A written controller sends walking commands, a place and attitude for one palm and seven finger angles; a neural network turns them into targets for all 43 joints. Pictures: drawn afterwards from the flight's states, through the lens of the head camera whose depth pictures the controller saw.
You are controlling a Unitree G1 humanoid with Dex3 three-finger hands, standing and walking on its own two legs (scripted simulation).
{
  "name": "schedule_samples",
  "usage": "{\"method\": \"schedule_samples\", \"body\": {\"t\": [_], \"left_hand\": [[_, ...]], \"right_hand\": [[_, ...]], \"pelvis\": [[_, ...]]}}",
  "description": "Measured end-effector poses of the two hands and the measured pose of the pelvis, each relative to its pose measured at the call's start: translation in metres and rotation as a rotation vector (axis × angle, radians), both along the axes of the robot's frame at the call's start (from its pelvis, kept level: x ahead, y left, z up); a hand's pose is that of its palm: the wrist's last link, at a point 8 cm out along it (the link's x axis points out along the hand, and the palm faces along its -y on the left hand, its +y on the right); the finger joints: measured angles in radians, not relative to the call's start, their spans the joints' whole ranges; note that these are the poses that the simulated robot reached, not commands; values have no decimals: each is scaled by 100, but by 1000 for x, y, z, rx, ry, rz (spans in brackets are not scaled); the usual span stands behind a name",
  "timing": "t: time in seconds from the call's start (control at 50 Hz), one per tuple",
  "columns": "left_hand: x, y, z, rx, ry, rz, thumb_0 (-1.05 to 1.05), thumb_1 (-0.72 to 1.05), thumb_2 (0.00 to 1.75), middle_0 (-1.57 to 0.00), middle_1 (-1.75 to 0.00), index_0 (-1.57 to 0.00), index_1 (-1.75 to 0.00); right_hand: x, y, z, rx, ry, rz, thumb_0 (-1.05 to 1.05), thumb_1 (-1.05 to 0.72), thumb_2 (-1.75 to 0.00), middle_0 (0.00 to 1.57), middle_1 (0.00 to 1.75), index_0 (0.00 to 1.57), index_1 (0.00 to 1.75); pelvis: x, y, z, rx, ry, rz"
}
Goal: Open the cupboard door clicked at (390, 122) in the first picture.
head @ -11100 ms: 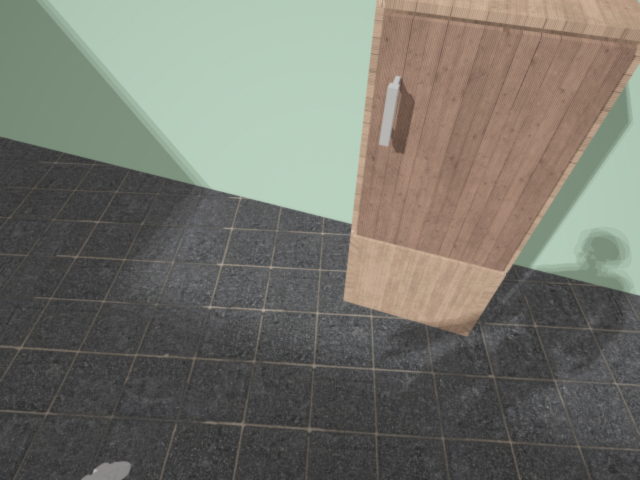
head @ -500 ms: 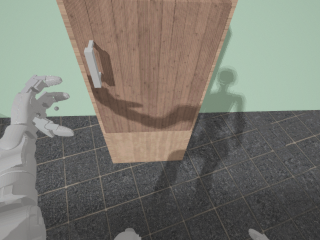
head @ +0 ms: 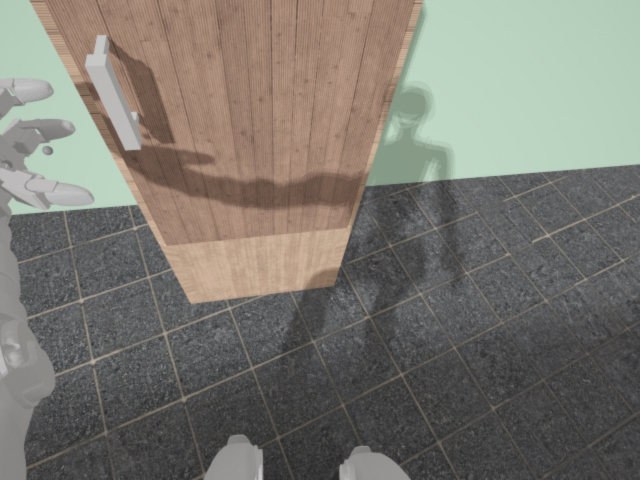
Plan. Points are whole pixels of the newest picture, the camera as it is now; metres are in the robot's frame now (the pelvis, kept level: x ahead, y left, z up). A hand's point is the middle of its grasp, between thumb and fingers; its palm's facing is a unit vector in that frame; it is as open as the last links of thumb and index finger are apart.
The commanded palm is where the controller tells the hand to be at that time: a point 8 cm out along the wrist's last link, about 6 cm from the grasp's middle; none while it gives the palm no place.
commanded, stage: move the hooked fingers beside the handle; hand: left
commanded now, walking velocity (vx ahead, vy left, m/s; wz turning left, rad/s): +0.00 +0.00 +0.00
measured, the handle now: (118, 96) +0.57 +0.24 +0.10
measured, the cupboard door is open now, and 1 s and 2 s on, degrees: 0 0 0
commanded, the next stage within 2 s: slide the fingers in behind the handle in 1.26 s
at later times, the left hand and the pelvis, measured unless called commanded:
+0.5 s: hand (58, 114) +0.53 +0.30 +0.10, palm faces +0.11 -0.99 +0.01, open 13.7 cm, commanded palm +0.52 +0.34 +0.10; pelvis +0.01 +0.01 -0.01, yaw -1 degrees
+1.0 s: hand (62, 127) +0.52 +0.29 +0.10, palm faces +0.12 -0.99 +0.00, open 13.9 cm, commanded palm +0.50 +0.33 +0.10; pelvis +0.01 +0.01 -0.01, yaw -1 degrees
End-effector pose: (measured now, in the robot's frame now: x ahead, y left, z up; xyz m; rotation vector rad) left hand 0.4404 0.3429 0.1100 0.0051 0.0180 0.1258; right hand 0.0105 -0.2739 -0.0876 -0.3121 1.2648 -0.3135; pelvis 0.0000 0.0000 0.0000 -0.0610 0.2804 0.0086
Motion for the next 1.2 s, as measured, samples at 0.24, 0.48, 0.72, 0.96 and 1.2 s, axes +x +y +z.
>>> {"method": "schedule_samples", "body": {"t": [0.24,0.48,0.72,0.96,1.2], "left_hand": [[36,8,-6,-17,27,1,-1,-50,30,-30,-120,-30,-120],[67,10,-9,-30,46,-21,-1,-50,30,-30,-120,-32,-122],[57,15,-15,-17,17,-21,-1,-50,30,-30,-120,-31,-121],[48,4,-10,-9,32,-7,-1,-50,30,-30,-120,-30,-120],[47,4,-9,-13,21,12,-1,-50,30,-30,-120,-30,-120]], "right_hand": [[-23,0,3,-28,98,-49,0,-91,-90,21,30,20,30],[-26,19,1,-6,155,-63,0,-91,-90,21,30,20,30],[-18,32,1,26,160,-67,0,-91,-90,21,30,20,30],[1,26,-2,23,86,-19,0,-91,-90,21,30,20,30],[-18,14,-2,5,103,-44,0,-91,-90,21,30,20,30]], "pelvis": [[4,1,-6,-14,61,-10],[12,10,-9,-26,105,-14],[21,17,-6,-32,93,-20],[13,16,-5,-29,62,1],[4,6,-9,-25,70,-9]]}}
